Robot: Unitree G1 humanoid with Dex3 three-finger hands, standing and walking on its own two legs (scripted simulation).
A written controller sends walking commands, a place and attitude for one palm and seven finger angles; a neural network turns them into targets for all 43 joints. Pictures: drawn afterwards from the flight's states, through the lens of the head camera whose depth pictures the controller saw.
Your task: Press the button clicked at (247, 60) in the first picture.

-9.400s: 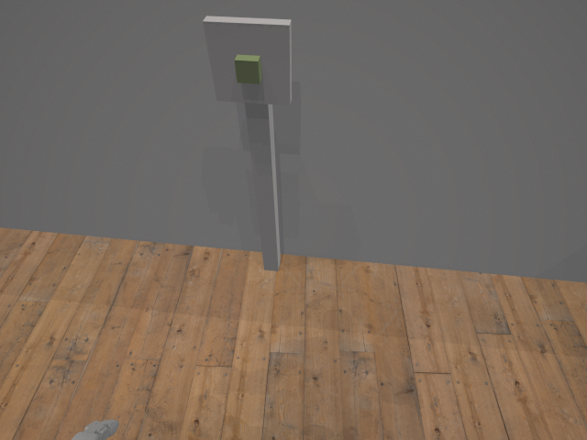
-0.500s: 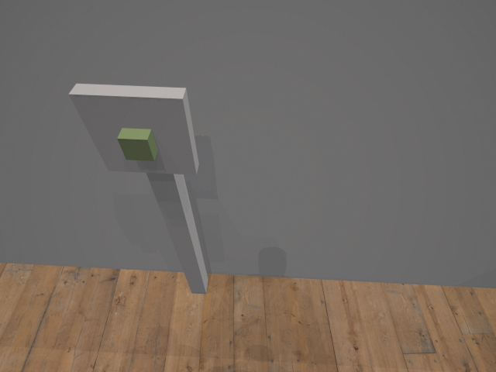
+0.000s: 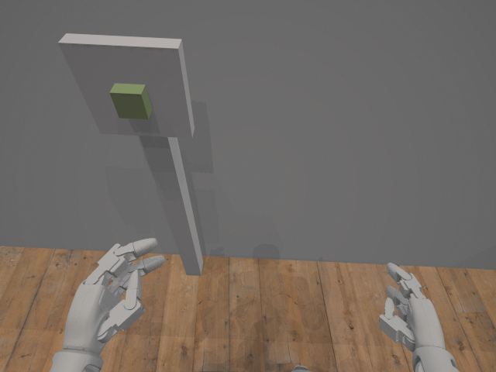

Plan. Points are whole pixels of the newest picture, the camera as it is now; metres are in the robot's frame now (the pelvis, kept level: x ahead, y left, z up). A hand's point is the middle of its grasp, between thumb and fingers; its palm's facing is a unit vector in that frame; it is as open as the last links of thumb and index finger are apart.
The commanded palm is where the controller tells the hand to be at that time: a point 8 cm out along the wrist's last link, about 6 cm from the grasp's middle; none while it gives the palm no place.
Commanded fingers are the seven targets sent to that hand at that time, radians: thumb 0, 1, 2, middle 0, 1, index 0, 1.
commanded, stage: raise the hand and make a fist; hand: left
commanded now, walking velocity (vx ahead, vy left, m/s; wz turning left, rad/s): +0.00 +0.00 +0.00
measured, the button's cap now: (132, 100) +0.51 +0.24 +0.16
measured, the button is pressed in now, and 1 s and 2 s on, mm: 0 0 0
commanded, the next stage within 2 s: aim a knuckle at the button in 1.64 s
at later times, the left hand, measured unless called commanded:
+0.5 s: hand (106, 300) +0.20 +0.20 +0.07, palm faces +0.04 -1.00 -0.06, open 3.1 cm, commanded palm +0.16 +0.26 +0.08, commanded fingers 0.00 0.90 0.90 -1.30 -1.50 -1.30 -1.50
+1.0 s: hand (78, 261) +0.23 +0.23 +0.12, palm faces +0.07 -1.00 -0.07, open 3.1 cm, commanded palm +0.20 +0.28 +0.13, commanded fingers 0.00 0.90 0.90 -1.30 -1.50 -1.30 -1.50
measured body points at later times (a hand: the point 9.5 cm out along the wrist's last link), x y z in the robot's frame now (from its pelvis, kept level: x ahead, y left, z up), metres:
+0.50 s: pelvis -0.02 +0.01 +0.01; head +0.02 +0.01 +0.45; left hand +0.19 +0.26 +0.07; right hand +0.12 -0.22 -0.08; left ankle -0.03 +0.12 -0.69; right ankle +0.02 -0.11 -0.69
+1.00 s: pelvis +0.01 +0.02 +0.03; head +0.03 +0.02 +0.48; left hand +0.22 +0.28 +0.13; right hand +0.22 -0.18 -0.03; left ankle -0.03 +0.12 -0.68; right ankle +0.02 -0.11 -0.68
